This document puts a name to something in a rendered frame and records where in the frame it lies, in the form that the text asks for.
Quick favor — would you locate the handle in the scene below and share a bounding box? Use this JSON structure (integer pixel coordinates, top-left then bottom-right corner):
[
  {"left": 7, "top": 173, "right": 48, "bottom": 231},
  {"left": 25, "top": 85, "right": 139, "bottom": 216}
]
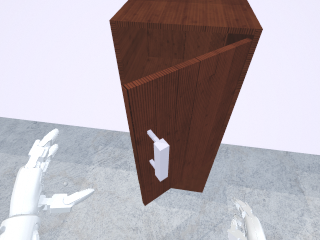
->
[{"left": 147, "top": 130, "right": 170, "bottom": 182}]

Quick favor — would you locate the left robot hand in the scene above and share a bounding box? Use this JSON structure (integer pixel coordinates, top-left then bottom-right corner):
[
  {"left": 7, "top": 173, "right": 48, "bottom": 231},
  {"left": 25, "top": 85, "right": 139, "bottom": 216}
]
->
[{"left": 9, "top": 128, "right": 95, "bottom": 217}]

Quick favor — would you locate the left robot forearm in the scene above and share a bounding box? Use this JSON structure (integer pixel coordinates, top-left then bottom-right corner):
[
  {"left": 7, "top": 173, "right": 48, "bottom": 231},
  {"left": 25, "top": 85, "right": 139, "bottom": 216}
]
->
[{"left": 0, "top": 214, "right": 41, "bottom": 240}]

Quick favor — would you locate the right robot hand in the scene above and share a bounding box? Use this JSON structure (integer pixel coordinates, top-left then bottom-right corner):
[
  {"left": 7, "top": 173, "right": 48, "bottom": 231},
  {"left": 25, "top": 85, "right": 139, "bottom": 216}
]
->
[{"left": 227, "top": 197, "right": 266, "bottom": 240}]

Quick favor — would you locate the cupboard door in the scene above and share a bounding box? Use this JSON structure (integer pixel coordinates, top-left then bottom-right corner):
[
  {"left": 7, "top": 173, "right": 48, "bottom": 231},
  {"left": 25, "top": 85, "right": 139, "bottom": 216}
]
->
[{"left": 122, "top": 38, "right": 253, "bottom": 206}]

